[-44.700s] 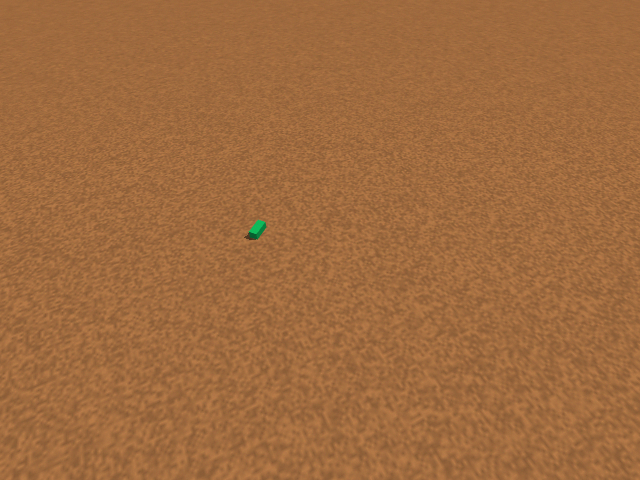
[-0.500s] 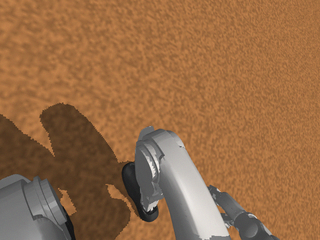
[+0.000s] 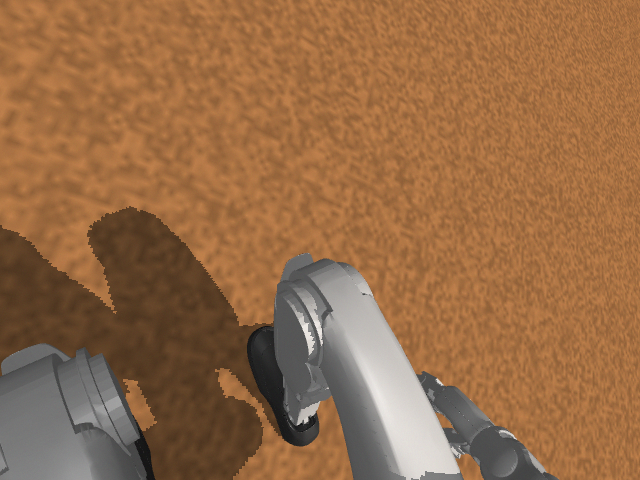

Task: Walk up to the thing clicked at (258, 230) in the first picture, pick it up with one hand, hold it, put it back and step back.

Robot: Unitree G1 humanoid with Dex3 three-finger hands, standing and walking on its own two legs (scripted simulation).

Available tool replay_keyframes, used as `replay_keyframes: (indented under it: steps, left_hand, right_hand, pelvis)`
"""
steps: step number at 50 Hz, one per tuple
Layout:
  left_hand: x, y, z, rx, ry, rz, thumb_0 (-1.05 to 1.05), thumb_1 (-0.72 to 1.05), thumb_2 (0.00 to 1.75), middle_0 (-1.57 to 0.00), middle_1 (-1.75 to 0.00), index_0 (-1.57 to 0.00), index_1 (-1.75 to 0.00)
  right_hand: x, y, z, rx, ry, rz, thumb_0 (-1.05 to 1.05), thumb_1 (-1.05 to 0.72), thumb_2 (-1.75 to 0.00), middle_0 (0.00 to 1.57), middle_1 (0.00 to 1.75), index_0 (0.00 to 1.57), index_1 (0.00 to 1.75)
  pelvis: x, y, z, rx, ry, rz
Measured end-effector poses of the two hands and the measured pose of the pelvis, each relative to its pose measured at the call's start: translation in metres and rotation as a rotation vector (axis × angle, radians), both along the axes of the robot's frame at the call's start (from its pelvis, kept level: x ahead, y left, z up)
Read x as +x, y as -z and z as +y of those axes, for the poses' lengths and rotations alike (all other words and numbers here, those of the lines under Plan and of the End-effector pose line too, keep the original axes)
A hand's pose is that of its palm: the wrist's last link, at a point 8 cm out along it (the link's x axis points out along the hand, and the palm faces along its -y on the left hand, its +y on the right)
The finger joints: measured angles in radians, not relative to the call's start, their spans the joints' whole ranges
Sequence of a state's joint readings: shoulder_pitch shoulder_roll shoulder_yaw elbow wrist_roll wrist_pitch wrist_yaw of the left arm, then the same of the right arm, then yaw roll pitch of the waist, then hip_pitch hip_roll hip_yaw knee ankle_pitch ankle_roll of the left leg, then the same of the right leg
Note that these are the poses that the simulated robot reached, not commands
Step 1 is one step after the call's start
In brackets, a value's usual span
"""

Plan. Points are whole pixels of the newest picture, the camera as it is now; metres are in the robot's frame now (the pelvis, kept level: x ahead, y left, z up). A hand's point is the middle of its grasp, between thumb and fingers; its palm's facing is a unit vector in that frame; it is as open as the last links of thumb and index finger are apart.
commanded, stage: approach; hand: left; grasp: from above
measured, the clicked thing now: out of the picture +0.54 +0.45 -0.30
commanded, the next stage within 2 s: none
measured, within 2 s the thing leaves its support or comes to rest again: neither
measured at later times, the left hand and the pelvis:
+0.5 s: hand out of the picture +0.50 +0.39 -0.14, palm faces -0.49 -0.13 -0.86, open 13.0 cm; pelvis +0.00 +0.00 +0.02, yaw +1 degrees
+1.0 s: hand out of the picture +0.49 +0.42 -0.14, palm faces -0.42 -0.11 -0.90, open 12.8 cm; pelvis +0.00 +0.00 +0.01, yaw +1 degrees
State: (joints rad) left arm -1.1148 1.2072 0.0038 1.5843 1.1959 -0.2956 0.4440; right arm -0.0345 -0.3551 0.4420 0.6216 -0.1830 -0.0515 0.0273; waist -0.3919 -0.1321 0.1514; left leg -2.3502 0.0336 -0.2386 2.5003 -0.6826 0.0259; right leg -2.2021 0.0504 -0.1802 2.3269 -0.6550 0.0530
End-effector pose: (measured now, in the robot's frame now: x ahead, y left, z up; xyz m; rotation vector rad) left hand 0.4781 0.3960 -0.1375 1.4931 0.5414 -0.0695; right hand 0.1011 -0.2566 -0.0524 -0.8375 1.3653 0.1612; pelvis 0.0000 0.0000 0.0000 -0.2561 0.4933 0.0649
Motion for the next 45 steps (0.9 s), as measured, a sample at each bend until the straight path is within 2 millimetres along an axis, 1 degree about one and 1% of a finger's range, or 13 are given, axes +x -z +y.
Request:
replay_keyframes:
  steps: [4,10,13,15,18,21,26,31,33,35,40,45]
  left_hand:
    - [0.007,-0.020,0.012,0.026,-0.044,-0.043,0.00,-0.29,0.77,-0.27,-0.92,-0.29,-0.89]
    - [0.018,-0.060,0.033,0.053,-0.108,-0.037,0.00,-0.33,0.80,-0.23,-0.97,-0.25,-0.94]
    - [0.023,-0.075,0.035,0.043,-0.107,0.004,0.00,-0.34,0.81,-0.21,-0.99,-0.24,-0.96]
    - [0.025,-0.080,0.033,0.026,-0.090,0.040,0.00,-0.35,0.81,-0.20,-1.01,-0.23,-0.98]
    - [0.028,-0.081,0.025,-0.007,-0.043,0.092,0.00,-0.34,0.80,-0.19,-1.03,-0.22,-0.99]
    - [0.029,-0.075,0.014,-0.042,0.015,0.124,0.00,-0.34,0.80,-0.19,-1.04,-0.22,-1.00]
    - [0.025,-0.055,-0.002,-0.082,0.092,0.125,0.00,-0.34,0.80,-0.19,-1.04,-0.22,-1.00]
    - [0.016,-0.036,-0.008,-0.074,0.118,0.087,0.00,-0.33,0.80,-0.21,-1.01,-0.24,-0.97]
    - [0.013,-0.034,-0.007,-0.058,0.115,0.060,0.00,-0.32,0.79,-0.22,-0.99,-0.25,-0.96]
    - [0.012,-0.035,-0.004,-0.042,0.096,0.023,0.00,-0.32,0.79,-0.23,-0.97,-0.25,-0.94]
    - [0.011,-0.048,0.012,0.014,0.008,-0.028,0.00,-0.31,0.78,-0.25,-0.93,-0.27,-0.90]
    - [0.012,-0.061,0.025,0.041,-0.061,-0.003,0.00,-0.31,0.78,-0.26,-0.90,-0.27,-0.88]
  right_hand:
    - [0.002,-0.001,0.000,0.005,0.021,-0.012,0.00,-0.91,-0.89,0.20,0.30,0.21,0.30]
    - [0.004,-0.003,0.001,0.015,0.086,-0.042,0.00,-0.91,-0.89,0.20,0.30,0.21,0.30]
    - [0.002,-0.004,0.003,0.017,0.119,-0.036,0.00,-0.91,-0.89,0.20,0.30,0.21,0.30]
    - [-0.001,-0.005,0.005,0.014,0.135,-0.022,0.00,-0.91,-0.89,0.20,0.30,0.21,0.30]
    - [-0.008,-0.008,0.006,0.003,0.149,0.007,0.00,-0.91,-0.89,0.20,0.30,0.21,0.30]
    - [-0.016,-0.010,0.007,-0.014,0.152,0.044,0.00,-0.91,-0.89,0.20,0.30,0.21,0.30]
    - [-0.027,-0.011,0.004,-0.042,0.139,0.100,0.00,-0.90,-0.89,0.21,0.30,0.21,0.30]
    - [-0.034,-0.009,0.000,-0.055,0.116,0.128,0.00,-0.90,-0.89,0.21,0.30,0.21,0.30]
    - [-0.035,-0.007,-0.002,-0.054,0.106,0.132,0.00,-0.90,-0.89,0.21,0.30,0.21,0.30]
    - [-0.034,-0.005,-0.004,-0.050,0.099,0.126,0.00,-0.90,-0.89,0.21,0.30,0.21,0.30]
    - [-0.027,-0.001,-0.007,-0.037,0.107,0.075,0.00,-0.91,-0.89,0.21,0.30,0.21,0.30]
    - [-0.017,0.003,-0.005,-0.016,0.131,0.025,0.00,-0.91,-0.89,0.20,0.30,0.21,0.30]
  pelvis:
    - [0.001,-0.002,0.000,0.001,-0.003,0.015]
    - [0.003,-0.008,0.002,-0.002,-0.008,0.045]
    - [0.003,-0.013,0.004,-0.001,-0.013,0.056]
    - [0.003,-0.017,0.005,-0.001,-0.015,0.060]
    - [0.002,-0.021,0.006,-0.001,-0.017,0.060]
    - [0.001,-0.024,0.006,-0.004,-0.018,0.054]
    - [-0.002,-0.022,0.004,-0.006,-0.015,0.037]
    - [-0.006,-0.016,0.001,0.004,-0.012,0.021]
    - [-0.007,-0.014,0.000,0.011,-0.012,0.018]
    - [-0.007,-0.011,-0.002,0.016,-0.012,0.017]
    - [-0.007,-0.007,-0.004,0.020,-0.010,0.025]
    - [-0.004,-0.007,-0.002,0.015,-0.010,0.043]
